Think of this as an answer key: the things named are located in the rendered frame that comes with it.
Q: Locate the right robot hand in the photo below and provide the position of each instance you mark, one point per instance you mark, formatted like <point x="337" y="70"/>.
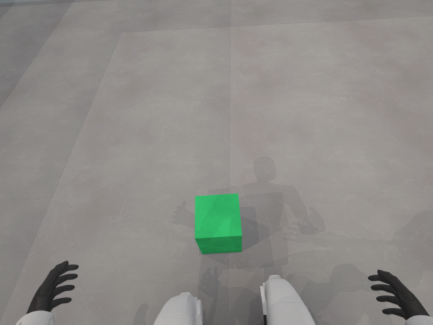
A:
<point x="403" y="297"/>

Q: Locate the robot left thigh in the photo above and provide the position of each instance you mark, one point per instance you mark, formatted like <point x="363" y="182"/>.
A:
<point x="181" y="310"/>

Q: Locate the carton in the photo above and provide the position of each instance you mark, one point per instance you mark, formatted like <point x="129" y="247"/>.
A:
<point x="217" y="223"/>

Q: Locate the left robot hand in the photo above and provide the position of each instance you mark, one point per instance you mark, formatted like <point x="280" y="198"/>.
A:
<point x="43" y="298"/>

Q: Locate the robot right thigh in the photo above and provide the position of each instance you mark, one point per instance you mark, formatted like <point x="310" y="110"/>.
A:
<point x="282" y="304"/>

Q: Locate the left robot forearm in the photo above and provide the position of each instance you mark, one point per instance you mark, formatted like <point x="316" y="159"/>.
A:
<point x="37" y="318"/>

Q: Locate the robot thigh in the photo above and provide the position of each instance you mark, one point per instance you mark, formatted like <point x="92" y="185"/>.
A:
<point x="282" y="304"/>
<point x="181" y="310"/>

